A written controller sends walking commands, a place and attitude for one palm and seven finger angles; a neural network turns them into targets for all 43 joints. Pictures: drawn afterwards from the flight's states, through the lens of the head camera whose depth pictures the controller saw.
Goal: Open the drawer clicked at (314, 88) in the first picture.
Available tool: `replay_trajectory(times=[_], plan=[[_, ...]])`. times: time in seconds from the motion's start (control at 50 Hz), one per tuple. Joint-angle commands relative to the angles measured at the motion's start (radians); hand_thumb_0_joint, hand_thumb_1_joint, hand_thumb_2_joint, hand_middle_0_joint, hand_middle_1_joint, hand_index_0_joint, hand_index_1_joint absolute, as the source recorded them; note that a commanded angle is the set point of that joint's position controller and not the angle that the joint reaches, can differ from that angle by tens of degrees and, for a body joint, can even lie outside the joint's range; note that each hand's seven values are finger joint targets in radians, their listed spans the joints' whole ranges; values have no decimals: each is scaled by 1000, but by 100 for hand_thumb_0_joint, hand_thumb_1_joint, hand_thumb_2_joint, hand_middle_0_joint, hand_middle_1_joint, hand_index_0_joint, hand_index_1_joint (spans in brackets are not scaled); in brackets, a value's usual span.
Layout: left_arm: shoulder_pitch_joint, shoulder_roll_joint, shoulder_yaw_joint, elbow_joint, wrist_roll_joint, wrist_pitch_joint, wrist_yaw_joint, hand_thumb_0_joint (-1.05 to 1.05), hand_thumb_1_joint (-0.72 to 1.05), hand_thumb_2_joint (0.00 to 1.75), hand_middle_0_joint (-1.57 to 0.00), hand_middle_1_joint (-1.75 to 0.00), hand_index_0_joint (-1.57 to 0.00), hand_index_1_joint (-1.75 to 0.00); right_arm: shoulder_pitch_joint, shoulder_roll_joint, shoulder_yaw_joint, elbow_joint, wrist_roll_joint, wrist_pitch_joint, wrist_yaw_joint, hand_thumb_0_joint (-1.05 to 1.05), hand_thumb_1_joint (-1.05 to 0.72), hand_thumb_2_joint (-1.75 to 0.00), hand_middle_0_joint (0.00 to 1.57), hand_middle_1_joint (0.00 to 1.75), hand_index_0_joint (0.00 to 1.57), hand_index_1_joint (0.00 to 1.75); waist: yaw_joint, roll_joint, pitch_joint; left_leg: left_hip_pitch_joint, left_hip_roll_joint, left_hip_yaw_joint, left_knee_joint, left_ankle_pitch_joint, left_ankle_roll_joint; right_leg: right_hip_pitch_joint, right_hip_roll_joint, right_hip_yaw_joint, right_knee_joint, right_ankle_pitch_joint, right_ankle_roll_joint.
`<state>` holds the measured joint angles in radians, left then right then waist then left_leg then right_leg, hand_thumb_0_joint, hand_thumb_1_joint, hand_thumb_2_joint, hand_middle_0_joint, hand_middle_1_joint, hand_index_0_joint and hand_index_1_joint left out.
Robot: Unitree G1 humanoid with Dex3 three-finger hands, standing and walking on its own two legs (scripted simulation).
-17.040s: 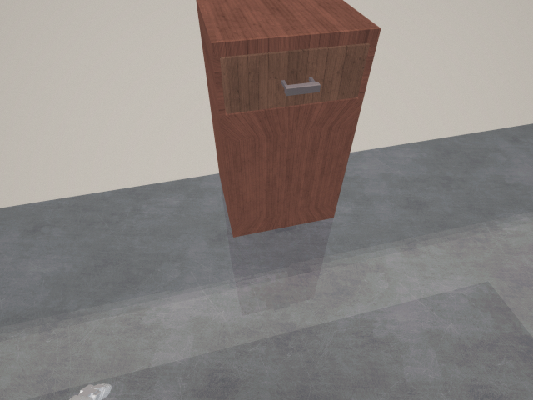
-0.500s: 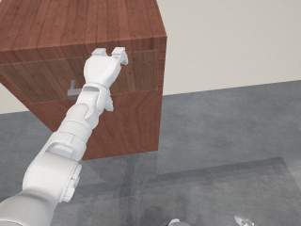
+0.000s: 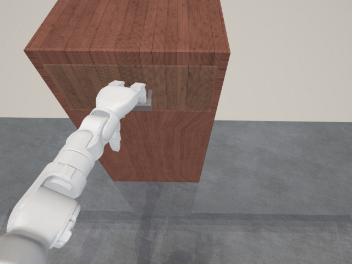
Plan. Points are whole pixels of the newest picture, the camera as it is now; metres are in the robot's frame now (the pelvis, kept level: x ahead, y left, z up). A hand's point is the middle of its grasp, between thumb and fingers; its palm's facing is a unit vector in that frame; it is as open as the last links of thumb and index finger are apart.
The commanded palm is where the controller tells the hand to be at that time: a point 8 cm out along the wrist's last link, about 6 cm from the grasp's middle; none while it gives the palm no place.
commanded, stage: move the hooked fingers above the handle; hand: left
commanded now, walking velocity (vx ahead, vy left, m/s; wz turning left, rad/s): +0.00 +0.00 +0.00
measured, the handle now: (133, 99) +0.55 +0.14 +0.00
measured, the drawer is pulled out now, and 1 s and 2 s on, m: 0.00 0.00 0.00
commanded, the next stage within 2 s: lift the fingers back up to retry in 0.02 s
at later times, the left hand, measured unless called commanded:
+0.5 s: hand (142, 86) +0.50 +0.09 +0.10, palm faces -0.07 +0.04 -1.00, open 13.6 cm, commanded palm +0.48 +0.15 +0.11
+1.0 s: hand (126, 89) +0.51 +0.14 +0.08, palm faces +0.06 +0.00 -1.00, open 13.2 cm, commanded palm +0.49 +0.15 +0.11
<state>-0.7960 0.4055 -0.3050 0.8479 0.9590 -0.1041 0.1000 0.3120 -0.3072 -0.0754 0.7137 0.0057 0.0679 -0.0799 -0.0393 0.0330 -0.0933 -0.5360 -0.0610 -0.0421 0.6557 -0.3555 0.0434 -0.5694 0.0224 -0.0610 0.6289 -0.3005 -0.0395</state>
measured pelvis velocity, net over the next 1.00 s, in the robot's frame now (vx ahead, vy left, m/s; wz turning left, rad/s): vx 0.00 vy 0.00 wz -0.05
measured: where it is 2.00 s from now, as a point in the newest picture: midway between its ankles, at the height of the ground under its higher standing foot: outside the picture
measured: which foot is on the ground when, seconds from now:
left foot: down 0.00-1.00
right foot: down 0.00-1.00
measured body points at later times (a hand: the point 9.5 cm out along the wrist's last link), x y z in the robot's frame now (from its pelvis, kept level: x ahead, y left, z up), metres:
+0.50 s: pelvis -0.03 +0.00 +0.00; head +0.03 -0.03 +0.45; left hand +0.50 +0.09 +0.15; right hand -0.02 -0.25 -0.14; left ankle -0.03 +0.09 -0.72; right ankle +0.00 -0.10 -0.72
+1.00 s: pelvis +0.00 +0.00 +0.00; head +0.07 -0.02 +0.44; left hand +0.50 +0.14 +0.13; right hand +0.03 -0.27 -0.14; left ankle -0.03 +0.09 -0.72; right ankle +0.00 -0.10 -0.72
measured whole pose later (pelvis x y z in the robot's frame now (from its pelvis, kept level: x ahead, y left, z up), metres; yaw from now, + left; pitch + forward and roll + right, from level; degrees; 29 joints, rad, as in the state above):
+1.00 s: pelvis +0.00 +0.00 +0.00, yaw -3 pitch +17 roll -1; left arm -0.98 0.34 -0.16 1.14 1.05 0.13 0.37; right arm 0.30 -0.27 -0.03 0.74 0.00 0.08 -0.01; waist -0.10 0.06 -0.16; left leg -0.61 -0.04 0.00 0.67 -0.36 0.05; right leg -0.66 0.04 -0.02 0.64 -0.29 -0.04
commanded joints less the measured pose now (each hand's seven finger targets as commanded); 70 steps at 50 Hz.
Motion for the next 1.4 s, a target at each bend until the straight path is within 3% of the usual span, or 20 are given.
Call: replay_trajectory(times=[0.0,0.04,0.06,0.2,0.24,0.28,0.4,0.52,0.6,0.66,0.72,0.78,0.88,0.92,0.98,1.02,1.12,1.24,1.3,1.38], plan=[[-675,64,157,-218,46,-79,240,0,-50,30,-30,-120,-30,-120,110,-71,-30,-29,-10,-41,29,0,-90,-90,20,30,20,30,-106,48,-398,256,41,-37,29,473,-45,-42,27,35,17,235,-9],[-622,284,354,-92,73,12,346,0,-50,30,-30,-120,-30,-120,93,-95,-16,-30,-20,-25,41,0,-90,-90,20,30,20,30,-51,8,-399,120,22,-9,11,425,-42,42,30,32,36,251,-21],[-603,314,370,-50,89,67,376,0,-50,30,-30,-120,-30,-120,67,-87,-1,-48,-22,-10,46,0,-90,-90,20,30,20,30,-39,12,-418,67,12,11,5,406,-35,95,25,37,49,277,-19],[-583,307,282,248,141,438,374,0,-50,30,-30,-120,-30,-120,15,-96,26,-76,0,71,54,0,-90,-90,20,30,20,30,-41,-83,-442,-33,33,85,-50,325,-26,265,13,66,-3,329,10],[-620,339,293,279,101,499,332,0,-50,30,-30,-120,-30,-120,-15,-96,35,-83,14,92,34,0,-90,-90,20,30,20,30,-39,-143,-474,-44,26,91,-79,282,-18,349,6,83,-28,325,21],[-637,317,255,341,63,540,269,0,-50,30,-30,-120,-30,-120,-21,-95,47,-83,32,100,12,0,-90,-90,20,30,20,30,-60,-186,-390,-60,26,96,-117,213,-14,349,-1,81,-68,277,34],[-478,382,241,362,83,415,89,0,-50,30,-30,-120,-30,-120,-17,-104,76,-135,47,78,-51,0,-90,-90,20,30,20,30,-41,-208,-258,-106,31,99,-147,88,-1,332,-20,116,-114,146,34],[-430,351,240,187,85,183,64,0,-50,30,-30,-120,-30,-120,25,-101,52,-190,43,7,-57,0,-90,-90,20,30,20,30,-47,-157,-227,-119,32,101,-113,-2,3,251,-25,143,-130,12,31],[-671,388,290,-88,84,14,141,0,-50,30,-30,-120,-30,-120,86,-98,9,-168,30,-46,-45,0,-90,-90,20,30,20,30,-83,-4,-415,-25,30,78,-64,34,16,228,-20,159,-92,34,25],[-790,270,219,-239,88,-71,226,0,-50,30,-30,-120,-30,-120,137,-94,-27,-115,6,-78,-18,0,-90,-90,20,30,20,30,-123,98,-573,129,30,37,-14,159,16,143,-3,135,-46,130,13],[-803,185,173,-221,77,-51,290,0,-50,30,-30,-120,-30,-120,160,-104,-39,-52,-2,-88,7,0,-90,-90,20,30,20,30,-146,169,-578,262,43,-1,18,274,-6,-10,16,83,-16,156,3],[-787,133,148,-78,62,47,330,0,-50,30,-30,-120,-30,-120,167,-111,-33,-4,-4,-73,33,0,-90,-90,20,30,20,30,-165,120,-475,232,41,-6,10,292,-14,-47,26,55,-31,158,3],[-714,209,215,153,93,252,318,0,-50,30,-30,-120,-30,-120,125,-109,-1,-5,-2,-20,58,0,-90,-90,20,30,20,30,-108,87,-451,125,28,29,-19,398,-19,103,24,53,-19,305,-2],[-617,201,223,210,95,305,271,0,-50,30,-30,-120,-30,-120,111,-108,1,-26,-2,-1,63,0,-90,-90,20,30,20,30,-82,29,-462,111,34,45,-23,479,-15,187,24,54,-15,408,2],[-558,208,210,257,94,339,205,0,-50,30,-30,-120,-30,-120,80,-115,9,-55,7,36,46,0,-90,-90,20,30,20,30,-97,-124,-370,19,29,65,-47,410,-1,269,14,64,-41,460,19],[-479,167,191,256,75,332,162,0,-50,30,-30,-120,-30,-120,61,-112,11,-85,15,44,39,0,-90,-90,20,30,20,30,-84,-183,-317,-7,25,72,-74,341,4,297,8,67,-63,425,23],[-448,169,197,105,75,199,97,0,-50,30,-30,-120,-30,-120,41,-100,13,-133,14,39,20,0,-90,-90,20,30,20,30,-64,-136,-307,48,31,64,-82,301,11,258,3,75,-66,339,16],[-637,232,262,-152,114,34,226,0,-50,30,-30,-120,-30,-120,66,-67,-8,-135,-8,-7,19,0,-90,-90,20,30,20,30,-59,24,-426,143,31,36,-39,360,2,181,14,80,-28,288,-2],[-660,258,301,-170,130,42,320,0,-50,30,-30,-120,-30,-120,78,-63,-18,-105,-21,-18,31,0,-90,-90,20,30,20,30,-58,81,-536,196,31,29,-6,450,-14,166,19,67,5,322,-5],[-637,188,257,-27,116,162,363,0,-50,30,-30,-120,-30,-120,83,-76,-22,-58,-20,-8,54,0,-90,-90,20,30,20,30,-81,41,-493,181,36,31,-10,475,-22,146,26,48,-4,337,-1]])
